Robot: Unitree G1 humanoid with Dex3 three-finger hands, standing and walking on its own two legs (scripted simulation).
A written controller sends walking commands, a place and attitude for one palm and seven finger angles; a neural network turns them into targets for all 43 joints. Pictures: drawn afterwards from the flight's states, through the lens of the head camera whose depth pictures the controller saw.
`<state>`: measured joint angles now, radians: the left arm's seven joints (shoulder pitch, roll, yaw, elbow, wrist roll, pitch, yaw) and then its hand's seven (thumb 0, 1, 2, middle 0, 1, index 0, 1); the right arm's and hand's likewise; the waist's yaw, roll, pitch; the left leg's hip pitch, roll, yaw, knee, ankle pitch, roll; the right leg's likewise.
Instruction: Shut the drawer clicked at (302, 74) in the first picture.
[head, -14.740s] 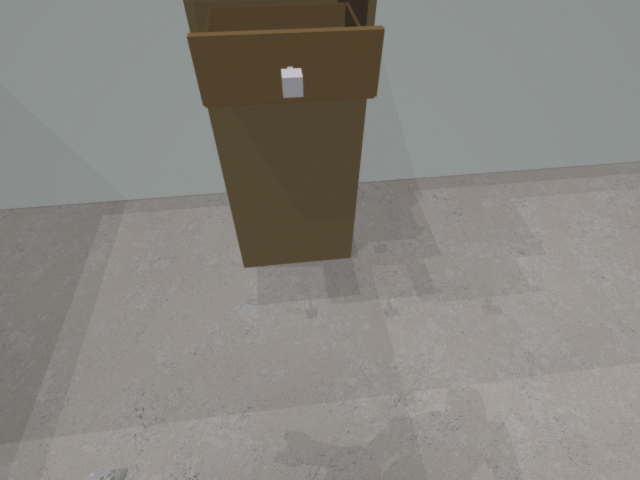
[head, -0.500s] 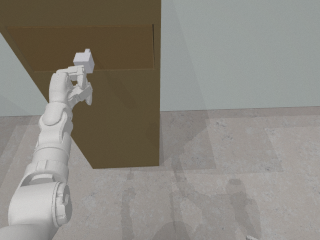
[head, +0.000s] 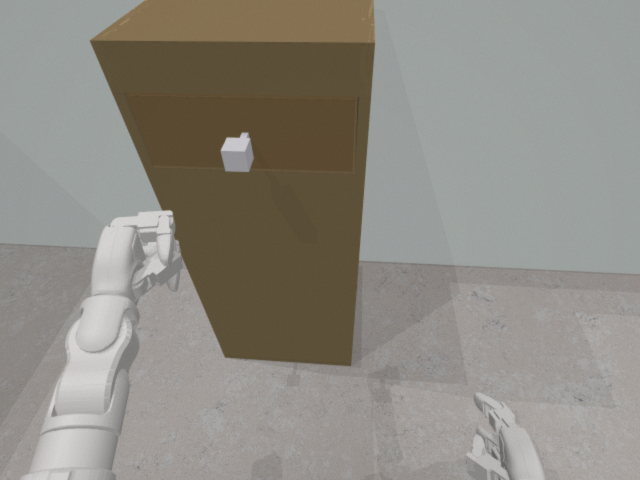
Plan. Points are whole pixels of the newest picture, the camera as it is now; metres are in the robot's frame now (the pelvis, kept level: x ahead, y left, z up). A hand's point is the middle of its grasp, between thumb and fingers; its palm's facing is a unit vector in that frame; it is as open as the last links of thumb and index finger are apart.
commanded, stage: draw the hand back to the body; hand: left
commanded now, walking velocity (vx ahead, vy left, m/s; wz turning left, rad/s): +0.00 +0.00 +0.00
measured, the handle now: (240, 148) +0.60 +0.19 +0.11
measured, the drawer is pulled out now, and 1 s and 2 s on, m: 0.00 0.00 0.00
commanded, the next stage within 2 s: step back with the hand held close in 0.74 s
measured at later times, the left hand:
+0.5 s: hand (87, 342) +0.20 +0.24 +0.16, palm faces +0.39 -0.85 -0.35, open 3.3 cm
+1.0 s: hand (56, 361) +0.18 +0.25 +0.17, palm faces +0.41 -0.81 -0.42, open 3.2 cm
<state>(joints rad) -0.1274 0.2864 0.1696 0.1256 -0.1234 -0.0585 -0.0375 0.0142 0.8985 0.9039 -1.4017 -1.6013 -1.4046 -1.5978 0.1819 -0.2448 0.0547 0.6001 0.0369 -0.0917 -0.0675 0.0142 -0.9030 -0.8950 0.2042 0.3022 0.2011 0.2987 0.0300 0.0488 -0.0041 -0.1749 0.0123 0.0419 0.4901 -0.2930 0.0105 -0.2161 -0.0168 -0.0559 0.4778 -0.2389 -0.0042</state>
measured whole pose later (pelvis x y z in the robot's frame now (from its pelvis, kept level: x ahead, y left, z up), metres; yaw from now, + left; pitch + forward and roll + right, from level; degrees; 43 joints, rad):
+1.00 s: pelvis -0.01 +0.01 +0.01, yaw +0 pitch -3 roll -1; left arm 0.54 0.31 0.33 -0.47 -0.03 -0.15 0.11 0.01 0.89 0.90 -1.41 -1.60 -1.41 -1.60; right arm 0.19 -0.21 0.04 0.60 -0.02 -0.09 -0.06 0.02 -0.90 -0.89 0.21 0.30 0.20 0.30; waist 0.03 0.06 0.01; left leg -0.14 0.02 0.03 0.44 -0.25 0.02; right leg -0.14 -0.01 -0.06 0.35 -0.16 0.00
